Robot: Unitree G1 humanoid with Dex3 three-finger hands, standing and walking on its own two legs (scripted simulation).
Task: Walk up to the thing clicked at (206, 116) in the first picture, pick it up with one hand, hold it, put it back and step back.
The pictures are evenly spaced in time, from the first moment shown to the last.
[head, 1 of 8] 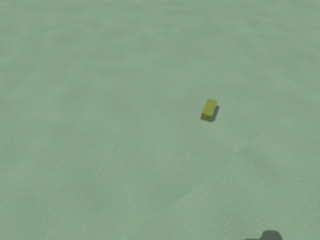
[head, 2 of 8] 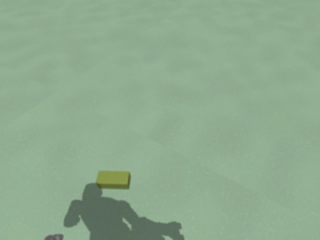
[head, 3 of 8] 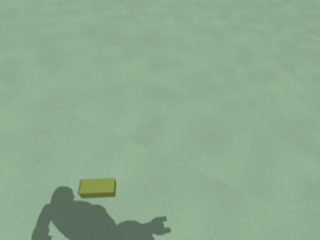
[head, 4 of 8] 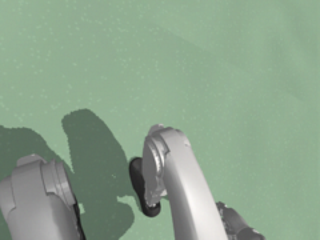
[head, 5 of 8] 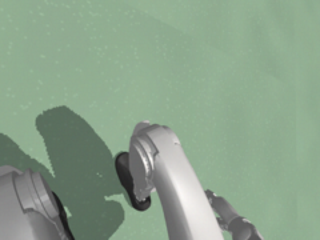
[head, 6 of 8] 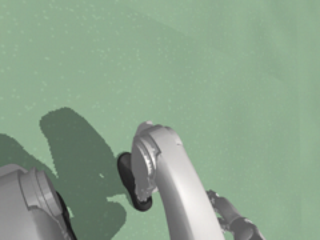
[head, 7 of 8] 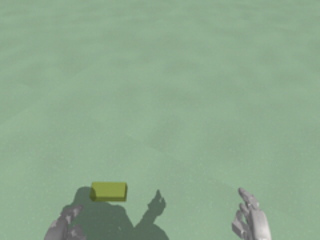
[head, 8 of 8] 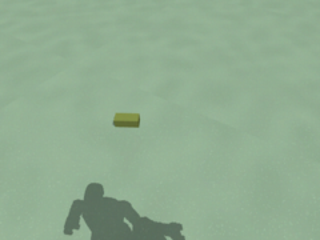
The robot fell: no
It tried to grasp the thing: no
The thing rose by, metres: 0.00
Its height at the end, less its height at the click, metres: +0.00
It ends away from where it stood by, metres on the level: 0.00
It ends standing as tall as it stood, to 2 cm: yes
